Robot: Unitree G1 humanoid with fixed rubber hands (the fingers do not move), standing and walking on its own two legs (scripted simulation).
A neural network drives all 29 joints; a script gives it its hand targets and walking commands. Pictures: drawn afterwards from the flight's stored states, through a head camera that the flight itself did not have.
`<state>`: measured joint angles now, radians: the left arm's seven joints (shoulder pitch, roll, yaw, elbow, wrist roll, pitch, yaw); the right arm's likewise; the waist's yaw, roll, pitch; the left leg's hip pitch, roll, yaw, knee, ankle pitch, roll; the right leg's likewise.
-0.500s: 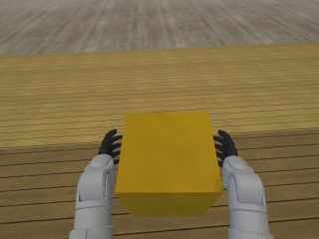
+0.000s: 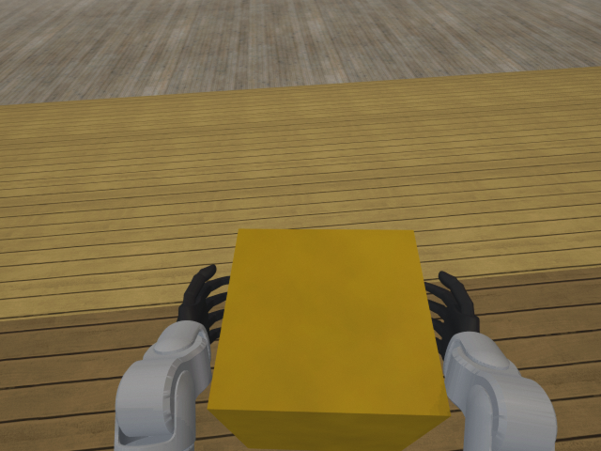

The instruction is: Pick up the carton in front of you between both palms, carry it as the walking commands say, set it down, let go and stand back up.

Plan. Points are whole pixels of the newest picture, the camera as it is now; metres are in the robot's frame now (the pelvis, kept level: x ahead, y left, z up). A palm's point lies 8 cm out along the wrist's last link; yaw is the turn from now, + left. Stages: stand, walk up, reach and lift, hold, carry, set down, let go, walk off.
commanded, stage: carry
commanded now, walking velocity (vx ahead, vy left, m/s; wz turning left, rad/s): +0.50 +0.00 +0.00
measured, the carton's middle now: (323, 348) +0.25 -0.01 +0.03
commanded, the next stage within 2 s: none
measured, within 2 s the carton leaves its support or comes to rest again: neither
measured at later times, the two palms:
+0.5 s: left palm (217, 178) +0.57 +0.17 +0.07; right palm (381, 181) +0.54 -0.13 +0.07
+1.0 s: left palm (253, 74) +0.97 +0.13 +0.10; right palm (370, 74) +0.97 -0.17 +0.09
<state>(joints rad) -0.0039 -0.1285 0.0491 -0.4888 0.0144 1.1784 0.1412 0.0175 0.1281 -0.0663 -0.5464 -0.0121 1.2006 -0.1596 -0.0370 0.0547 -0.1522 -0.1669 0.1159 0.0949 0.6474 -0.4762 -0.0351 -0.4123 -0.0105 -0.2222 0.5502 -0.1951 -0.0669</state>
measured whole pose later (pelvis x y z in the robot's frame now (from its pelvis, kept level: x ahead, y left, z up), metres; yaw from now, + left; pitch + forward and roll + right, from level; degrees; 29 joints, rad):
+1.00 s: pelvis +0.66 -0.02 -0.02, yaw -1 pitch +3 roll +0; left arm -0.34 -0.10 0.15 -0.23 0.01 1.13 0.17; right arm -0.31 0.06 -0.15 -0.27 0.00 1.14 -0.17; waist 0.03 0.05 -0.04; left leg -0.16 0.07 0.09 0.99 -0.50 0.02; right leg -0.54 -0.03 -0.22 0.67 -0.18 -0.11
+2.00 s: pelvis +1.34 -0.03 -0.09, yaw -1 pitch +4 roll +0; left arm -0.43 -0.11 0.21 -0.08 0.04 1.05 0.17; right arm -0.42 0.10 -0.23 -0.08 0.01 1.03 -0.16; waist 0.04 -0.02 -0.04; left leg -0.38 -0.07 0.00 1.35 -0.50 0.07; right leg -0.46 0.07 -0.16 0.60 -0.08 -0.20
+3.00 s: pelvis +1.97 -0.03 -0.18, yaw -1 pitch +4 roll +0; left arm -0.41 -0.11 0.22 0.00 0.04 1.01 0.16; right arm -0.41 0.10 -0.23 0.00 0.00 1.01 -0.17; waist 0.03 -0.02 -0.07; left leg -0.46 -0.05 0.00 1.33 -0.50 0.06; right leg -0.46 0.05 -0.15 0.62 -0.09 -0.16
